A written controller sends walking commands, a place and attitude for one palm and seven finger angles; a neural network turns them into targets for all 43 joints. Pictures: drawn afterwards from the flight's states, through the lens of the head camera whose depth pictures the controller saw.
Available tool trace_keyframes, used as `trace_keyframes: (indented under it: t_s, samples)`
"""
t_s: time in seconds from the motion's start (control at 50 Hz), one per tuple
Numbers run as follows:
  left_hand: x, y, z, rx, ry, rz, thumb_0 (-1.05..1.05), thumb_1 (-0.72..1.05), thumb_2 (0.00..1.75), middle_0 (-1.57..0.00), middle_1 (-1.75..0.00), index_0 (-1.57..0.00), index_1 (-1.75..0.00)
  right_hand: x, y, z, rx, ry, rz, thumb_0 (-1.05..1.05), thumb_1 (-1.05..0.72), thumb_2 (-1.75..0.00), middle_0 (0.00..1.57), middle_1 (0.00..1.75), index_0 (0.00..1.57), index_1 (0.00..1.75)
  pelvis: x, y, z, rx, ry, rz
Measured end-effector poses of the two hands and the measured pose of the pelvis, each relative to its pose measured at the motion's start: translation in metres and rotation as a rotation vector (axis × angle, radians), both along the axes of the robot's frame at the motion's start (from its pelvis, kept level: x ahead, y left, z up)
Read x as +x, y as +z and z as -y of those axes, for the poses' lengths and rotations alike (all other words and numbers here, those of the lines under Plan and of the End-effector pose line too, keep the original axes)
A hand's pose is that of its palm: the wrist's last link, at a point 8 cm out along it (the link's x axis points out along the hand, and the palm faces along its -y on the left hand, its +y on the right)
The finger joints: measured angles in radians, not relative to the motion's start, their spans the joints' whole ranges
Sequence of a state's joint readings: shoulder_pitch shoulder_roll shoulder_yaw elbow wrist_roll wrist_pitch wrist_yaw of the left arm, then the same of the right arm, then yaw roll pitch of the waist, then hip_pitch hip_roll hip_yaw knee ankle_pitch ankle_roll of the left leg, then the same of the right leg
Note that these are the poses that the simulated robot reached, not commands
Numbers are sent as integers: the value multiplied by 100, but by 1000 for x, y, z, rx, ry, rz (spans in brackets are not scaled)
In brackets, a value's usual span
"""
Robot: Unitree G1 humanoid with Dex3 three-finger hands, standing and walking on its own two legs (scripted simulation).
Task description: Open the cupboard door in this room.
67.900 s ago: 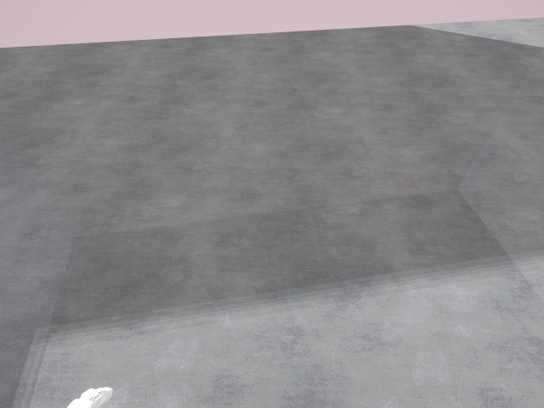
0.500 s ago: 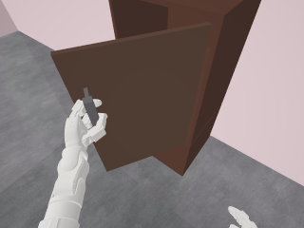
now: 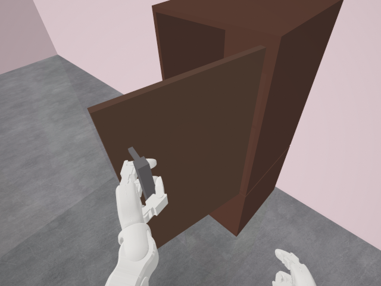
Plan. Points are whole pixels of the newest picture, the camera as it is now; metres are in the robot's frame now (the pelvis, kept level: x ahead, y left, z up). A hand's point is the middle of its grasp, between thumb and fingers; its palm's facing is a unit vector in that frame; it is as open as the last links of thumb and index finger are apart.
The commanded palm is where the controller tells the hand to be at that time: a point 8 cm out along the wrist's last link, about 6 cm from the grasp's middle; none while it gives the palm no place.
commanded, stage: pull the door open along its arc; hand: left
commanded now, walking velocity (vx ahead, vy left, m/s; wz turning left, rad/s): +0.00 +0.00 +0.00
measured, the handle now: (142, 176) +0.32 +0.12 +0.09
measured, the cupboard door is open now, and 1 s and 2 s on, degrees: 77 77 80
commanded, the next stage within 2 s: open thumb and fingers to let go in 0.06 s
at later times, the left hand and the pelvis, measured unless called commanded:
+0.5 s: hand (158, 200) +0.26 +0.08 +0.09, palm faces +0.36 -0.93 -0.03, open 8.8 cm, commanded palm +0.21 +0.11 +0.09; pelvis -0.01 +0.00 +0.00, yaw +1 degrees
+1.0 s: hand (156, 198) +0.27 +0.08 +0.10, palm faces +0.29 -0.96 +0.00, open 15.3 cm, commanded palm +0.22 +0.12 +0.09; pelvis -0.02 +0.02 +0.00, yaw +0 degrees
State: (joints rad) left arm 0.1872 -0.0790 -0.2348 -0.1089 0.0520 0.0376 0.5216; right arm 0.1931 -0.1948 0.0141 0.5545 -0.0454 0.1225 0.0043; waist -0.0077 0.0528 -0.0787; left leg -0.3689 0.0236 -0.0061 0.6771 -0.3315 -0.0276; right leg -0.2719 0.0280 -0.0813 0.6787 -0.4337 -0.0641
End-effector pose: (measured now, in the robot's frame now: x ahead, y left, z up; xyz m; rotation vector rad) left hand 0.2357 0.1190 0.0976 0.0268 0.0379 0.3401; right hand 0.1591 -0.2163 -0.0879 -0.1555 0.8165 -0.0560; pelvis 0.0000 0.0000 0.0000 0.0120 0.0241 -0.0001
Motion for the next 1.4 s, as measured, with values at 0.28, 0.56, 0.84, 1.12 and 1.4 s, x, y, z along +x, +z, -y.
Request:
trace_keyframes:
  t_s: [0.28, 0.56, 0.84, 1.12, 1.4]
  samples:
    - [-5, -2, 10, -3, 1, -2, 0, 63, 77, -34, -132, -37, -133, 9, -3, 3, -5, 33, 29, 1, -91, -90, 19, 30, 20, 30, -4, -2, 7, 0, 19, 20]
    - [-14, -1, -5, -4, 24, 15, 1, 6, 54, -33, -126, -35, -126, 16, 3, -11, 7, 60, 61, 1, -91, -90, 20, 30, 20, 30, -8, -2, 0, -1, 20, 13]
    - [-14, -1, -9, -22, -25, 33, 0, -45, 32, -27, -98, -29, -98, -3, 4, -23, -16, 41, 36, 1, -91, -90, 20, 30, 20, 30, -18, -2, -15, -16, 10, 22]
    - [-3, 0, -10, -18, -71, 27, -1, -50, 30, -26, -49, -26, -51, -8, 5, -41, -8, 48, 16, 1, -91, -90, 20, 30, 20, 30, -24, -3, -27, -24, 1, 21]
    - [-25, -5, -20, -82, -456, 46, -1, -51, 30, -15, -32, -13, -32, -20, 10, -43, 7, 12, 86, 1, -91, -90, 20, 30, 20, 30, -27, -3, -37, -18, -11, 18]
